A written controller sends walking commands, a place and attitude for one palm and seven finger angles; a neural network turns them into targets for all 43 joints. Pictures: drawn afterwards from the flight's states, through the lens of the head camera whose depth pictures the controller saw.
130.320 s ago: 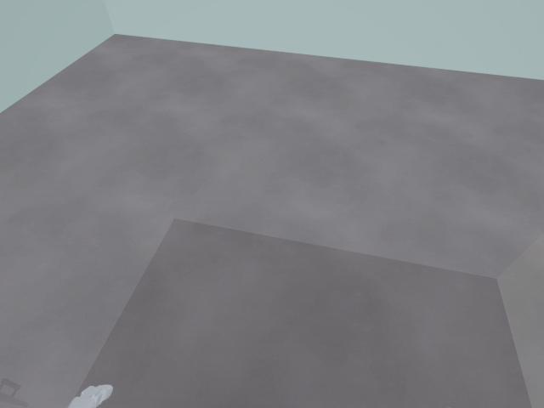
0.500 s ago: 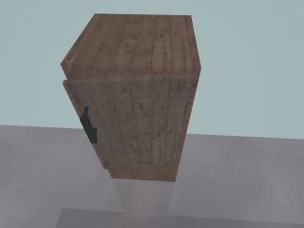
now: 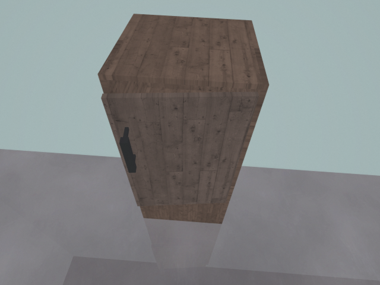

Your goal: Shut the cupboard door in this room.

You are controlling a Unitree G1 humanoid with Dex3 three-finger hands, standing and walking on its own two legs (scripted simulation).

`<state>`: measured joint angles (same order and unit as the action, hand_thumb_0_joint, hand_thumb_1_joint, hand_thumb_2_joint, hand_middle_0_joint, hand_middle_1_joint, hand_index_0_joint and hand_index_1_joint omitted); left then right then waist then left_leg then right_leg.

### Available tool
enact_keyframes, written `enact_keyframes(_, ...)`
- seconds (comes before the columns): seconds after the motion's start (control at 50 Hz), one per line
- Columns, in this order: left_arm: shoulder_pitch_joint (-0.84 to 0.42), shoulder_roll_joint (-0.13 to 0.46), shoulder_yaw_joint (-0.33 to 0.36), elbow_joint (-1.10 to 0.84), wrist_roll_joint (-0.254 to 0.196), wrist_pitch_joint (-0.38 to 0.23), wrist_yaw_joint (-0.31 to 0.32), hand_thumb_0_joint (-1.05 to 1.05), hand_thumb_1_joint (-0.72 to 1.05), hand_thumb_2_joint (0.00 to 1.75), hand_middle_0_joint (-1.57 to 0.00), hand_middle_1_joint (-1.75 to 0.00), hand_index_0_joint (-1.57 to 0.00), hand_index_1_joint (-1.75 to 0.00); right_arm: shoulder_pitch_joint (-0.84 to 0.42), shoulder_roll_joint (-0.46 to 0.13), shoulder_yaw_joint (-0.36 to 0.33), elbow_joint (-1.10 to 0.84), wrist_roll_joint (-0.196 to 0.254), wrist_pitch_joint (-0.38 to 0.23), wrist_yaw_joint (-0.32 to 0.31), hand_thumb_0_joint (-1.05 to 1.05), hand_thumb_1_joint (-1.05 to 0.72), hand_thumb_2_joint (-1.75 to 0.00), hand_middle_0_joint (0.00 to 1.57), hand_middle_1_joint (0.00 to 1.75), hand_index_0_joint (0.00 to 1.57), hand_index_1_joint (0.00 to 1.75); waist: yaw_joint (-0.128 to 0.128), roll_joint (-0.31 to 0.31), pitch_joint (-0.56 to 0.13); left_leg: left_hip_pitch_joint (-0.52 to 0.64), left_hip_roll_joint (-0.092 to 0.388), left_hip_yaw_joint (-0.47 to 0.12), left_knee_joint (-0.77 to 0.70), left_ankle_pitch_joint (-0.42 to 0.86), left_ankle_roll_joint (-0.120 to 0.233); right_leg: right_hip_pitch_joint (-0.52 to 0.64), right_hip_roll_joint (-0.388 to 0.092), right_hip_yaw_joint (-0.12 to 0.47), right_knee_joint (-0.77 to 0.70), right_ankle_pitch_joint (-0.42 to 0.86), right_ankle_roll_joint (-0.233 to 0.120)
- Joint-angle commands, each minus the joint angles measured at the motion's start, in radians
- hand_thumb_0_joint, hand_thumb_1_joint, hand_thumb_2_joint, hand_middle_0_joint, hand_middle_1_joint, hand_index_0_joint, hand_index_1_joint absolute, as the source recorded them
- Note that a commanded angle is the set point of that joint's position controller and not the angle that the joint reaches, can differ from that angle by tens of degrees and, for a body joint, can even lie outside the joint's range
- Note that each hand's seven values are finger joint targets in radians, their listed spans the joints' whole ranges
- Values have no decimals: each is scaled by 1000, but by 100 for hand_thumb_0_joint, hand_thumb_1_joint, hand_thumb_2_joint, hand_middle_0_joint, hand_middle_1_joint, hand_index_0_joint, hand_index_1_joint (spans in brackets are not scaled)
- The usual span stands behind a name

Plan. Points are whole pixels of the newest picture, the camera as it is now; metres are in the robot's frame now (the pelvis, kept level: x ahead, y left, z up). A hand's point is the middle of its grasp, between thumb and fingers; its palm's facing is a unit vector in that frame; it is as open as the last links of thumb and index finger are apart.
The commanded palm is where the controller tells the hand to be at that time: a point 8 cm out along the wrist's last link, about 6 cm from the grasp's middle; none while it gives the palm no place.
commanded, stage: come to a stop and stand still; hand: left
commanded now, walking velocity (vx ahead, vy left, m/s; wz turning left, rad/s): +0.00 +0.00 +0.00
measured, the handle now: (129, 150) +0.47 +0.21 -0.05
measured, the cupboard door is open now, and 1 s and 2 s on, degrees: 7 7 7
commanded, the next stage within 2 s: look again from close up in 0.54 s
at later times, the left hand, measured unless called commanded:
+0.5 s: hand out of the picture +0.04 +0.17 -0.18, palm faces +0.00 -0.99 -0.17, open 7.4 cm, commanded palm none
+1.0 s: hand out of the picture +0.05 +0.17 -0.18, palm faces +0.00 -0.98 -0.17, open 7.4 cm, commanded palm none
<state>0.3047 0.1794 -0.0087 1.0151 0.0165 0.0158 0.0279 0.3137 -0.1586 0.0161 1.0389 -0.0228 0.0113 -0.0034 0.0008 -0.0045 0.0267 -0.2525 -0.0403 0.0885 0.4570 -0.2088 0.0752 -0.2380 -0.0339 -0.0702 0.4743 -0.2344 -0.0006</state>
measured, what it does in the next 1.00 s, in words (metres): shifts its weight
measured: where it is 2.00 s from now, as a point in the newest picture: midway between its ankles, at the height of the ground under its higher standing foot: outside the picture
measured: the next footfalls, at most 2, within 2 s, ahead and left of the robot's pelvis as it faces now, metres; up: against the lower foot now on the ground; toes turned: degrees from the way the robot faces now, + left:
none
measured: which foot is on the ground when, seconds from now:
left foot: down 0.00-1.00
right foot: down 0.00-1.00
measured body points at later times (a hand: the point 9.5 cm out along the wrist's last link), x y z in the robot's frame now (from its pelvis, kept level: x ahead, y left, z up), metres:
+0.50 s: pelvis +0.04 +0.01 +0.00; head +0.05 +0.02 +0.45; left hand +0.04 +0.22 -0.17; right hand +0.06 -0.22 -0.15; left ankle +0.03 +0.07 -0.74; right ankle +0.01 -0.12 -0.74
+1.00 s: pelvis +0.05 +0.01 +0.00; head +0.06 +0.01 +0.45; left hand +0.05 +0.22 -0.16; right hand +0.04 -0.21 -0.16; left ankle +0.03 +0.07 -0.74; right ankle +0.01 -0.12 -0.74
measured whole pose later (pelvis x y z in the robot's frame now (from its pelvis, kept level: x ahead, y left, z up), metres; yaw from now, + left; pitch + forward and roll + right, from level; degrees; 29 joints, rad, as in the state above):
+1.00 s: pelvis +0.05 +0.01 +0.00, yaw -1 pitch -1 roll +0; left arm 0.27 0.15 -0.01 1.12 0.01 0.00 0.04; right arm 0.28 -0.13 0.02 1.15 -0.01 -0.02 -0.04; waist 0.01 -0.02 0.03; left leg -0.13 -0.05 0.10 0.41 -0.27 0.08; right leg -0.13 -0.04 -0.05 0.44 -0.30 0.02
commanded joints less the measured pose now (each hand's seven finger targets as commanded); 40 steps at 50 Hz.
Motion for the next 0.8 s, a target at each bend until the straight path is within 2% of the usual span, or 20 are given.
enact_keyframes(0.0, 29, 84, 9, -27, -2, -30, 5, 0, 90, 90, -20, -30, -20, -30, 11, -117, -23, -39, 9, -35, -13, 0, -90, -90, 20, 30, 20, 30, -3, 13, 16, -40, 150, -191, -166, -156, -6, 19, -65, 106, -90, -63, -43)
enact_keyframes(0.12, 52, 73, 1, 21, -3, -34, 9, 0, 90, 90, -20, -30, -20, -30, 10, -107, -16, -2, 14, -42, -19, 0, -90, -90, 20, 30, 20, 30, -1, 3, 24, 13, 148, -162, -139, -9, -8, 24, -74, 99, -92, 20, -33)
enact_keyframes(0.18, 60, 68, -1, 41, -2, -37, 11, 0, 90, 90, -20, -30, -20, -30, 10, -107, -14, 12, 16, -48, -23, 0, -90, -90, 20, 30, 20, 30, -2, -4, 3, 51, 149, -150, -115, 98, -8, 39, -78, 100, -87, 79, -28)
enact_keyframes(0.3, 58, 66, 1, 63, -3, -34, 15, 0, 90, 90, -20, -30, -20, -30, 4, -103, -10, 36, 16, -51, -29, 0, -90, -90, 20, 30, 20, 30, 2, 13, 10, 72, 153, -143, -110, 191, -9, 57, -79, 90, -79, 109, -24)
enact_keyframes(0.38, 51, 62, 2, 68, -2, -30, 16, 0, 90, 90, -20, -30, -20, -30, -4, -101, -9, 45, 15, -50, -31, 0, -90, -90, 20, 30, 20, 30, 5, 5, 34, 66, 153, -142, -114, 199, -10, 58, -78, 86, -78, 105, -22)
enact_keyframes(0.44, 44, 65, 1, 72, -4, -27, 16, 0, 90, 90, -20, -30, -20, -30, -5, -102, -8, 50, 14, -49, -33, 0, -90, -90, 20, 30, 20, 30, 6, 18, 34, 70, 153, -144, -117, 208, -11, 65, -78, 87, -79, 105, -22)
enact_keyframes(0.58, 33, 68, 4, 69, -4, -26, 16, 0, 90, 90, -20, -30, -20, -30, 4, -101, -9, 63, 14, -51, -35, 0, -90, -90, 20, 30, 20, 30, 7, 6, 18, 92, 157, -140, -113, 261, -11, 82, -80, 82, -72, 130, -21)
enact_keyframes(0.64, 32, 67, 5, 70, -5, -25, 16, 0, 90, 90, -20, -30, -20, -30, 3, -100, -10, 67, 14, -50, -35, 0, -90, -90, 20, 30, 20, 30, 8, -7, 17, 96, 156, -139, -114, 242, -11, 83, -82, 84, -77, 124, -21)
enact_keyframes(0.7, 26, 66, 7, 70, -5, -25, 18, 0, 90, 90, -20, -30, -20, -30, 11, -98, -10, 73, 13, -52, -38, 0, -90, -90, 20, 30, 20, 30, 7, 9, 1, 116, 158, -138, -107, 313, -11, 92, -78, 82, -64, 149, -22)
enact_keyframes(0.78, 25, 61, 7, 74, -5, -23, 18, 0, 90, 90, -20, -30, -20, -30, 19, -94, -11, 80, 14, -52, -40, 0, -90, -90, 20, 30, 20, 30, 7, 5, 14, 118, 160, -139, -112, 321, -10, 90, -77, 75, -64, 135, -20)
